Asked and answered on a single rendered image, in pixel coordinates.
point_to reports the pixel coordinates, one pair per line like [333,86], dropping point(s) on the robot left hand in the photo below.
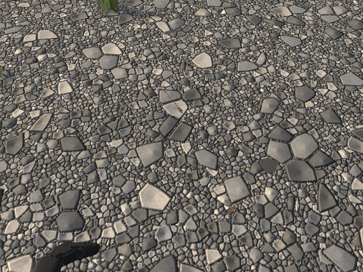
[64,254]

